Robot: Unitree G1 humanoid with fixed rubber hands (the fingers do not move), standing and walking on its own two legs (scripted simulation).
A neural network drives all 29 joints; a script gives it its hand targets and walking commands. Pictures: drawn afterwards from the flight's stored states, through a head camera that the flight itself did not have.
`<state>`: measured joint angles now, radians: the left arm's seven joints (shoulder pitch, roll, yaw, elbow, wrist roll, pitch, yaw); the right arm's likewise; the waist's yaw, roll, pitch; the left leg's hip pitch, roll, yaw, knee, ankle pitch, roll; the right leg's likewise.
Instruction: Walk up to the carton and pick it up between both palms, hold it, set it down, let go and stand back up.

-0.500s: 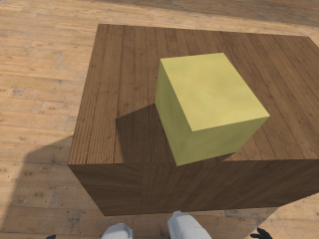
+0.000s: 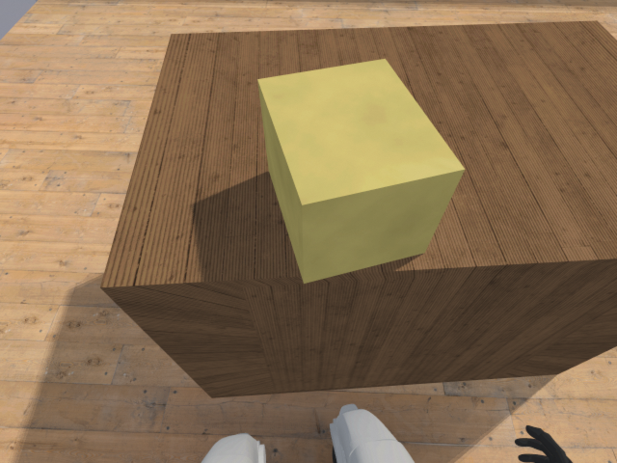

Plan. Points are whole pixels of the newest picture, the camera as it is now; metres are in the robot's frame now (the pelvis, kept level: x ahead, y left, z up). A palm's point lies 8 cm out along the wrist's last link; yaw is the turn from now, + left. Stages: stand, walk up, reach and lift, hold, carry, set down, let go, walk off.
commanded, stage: walk up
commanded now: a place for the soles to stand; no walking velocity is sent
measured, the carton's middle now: (344, 170) +0.47 -0.06 +0.09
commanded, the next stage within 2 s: none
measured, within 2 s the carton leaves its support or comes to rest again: neither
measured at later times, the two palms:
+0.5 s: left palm out of the picture +0.05 +0.29 -0.11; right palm out of the picture +0.05 -0.31 -0.10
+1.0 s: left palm out of the picture +0.05 +0.30 -0.11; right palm out of the picture +0.04 -0.30 -0.10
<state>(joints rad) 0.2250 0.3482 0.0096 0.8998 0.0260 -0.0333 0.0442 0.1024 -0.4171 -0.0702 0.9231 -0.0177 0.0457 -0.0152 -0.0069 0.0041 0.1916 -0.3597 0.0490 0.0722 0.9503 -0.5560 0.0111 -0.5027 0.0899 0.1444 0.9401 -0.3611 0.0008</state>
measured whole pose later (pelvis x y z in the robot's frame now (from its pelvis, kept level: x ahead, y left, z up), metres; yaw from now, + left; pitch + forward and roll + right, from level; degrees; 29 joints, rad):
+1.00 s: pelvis -0.04 +0.01 +0.00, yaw -2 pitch -7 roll +0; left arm 0.22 0.35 0.01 0.90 0.03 -0.03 0.04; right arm 0.16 -0.36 -0.07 0.92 -0.02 -0.01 0.00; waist -0.01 -0.02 0.17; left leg -0.36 0.06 0.07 0.95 -0.47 0.01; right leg -0.41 0.06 0.16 0.94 -0.42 0.00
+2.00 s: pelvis -0.03 +0.00 +0.00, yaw -3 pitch -6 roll +0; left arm 0.19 0.35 0.01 0.90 0.03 -0.01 0.01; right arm 0.18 -0.36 -0.07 0.92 -0.02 -0.03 0.00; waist -0.01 -0.01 0.16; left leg -0.36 0.07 0.07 0.94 -0.47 0.00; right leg -0.43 0.04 0.14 0.96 -0.44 0.00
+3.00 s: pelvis +0.08 +0.04 +0.03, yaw -4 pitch -2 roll -5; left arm 0.21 0.36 0.01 0.90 0.02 0.03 0.01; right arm 0.30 -0.31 -0.07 0.92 -0.01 -0.06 -0.04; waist -0.01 -0.02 0.15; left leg -0.34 0.00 0.07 0.79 -0.42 -0.05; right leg -0.44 0.06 0.13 1.00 -0.44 -0.02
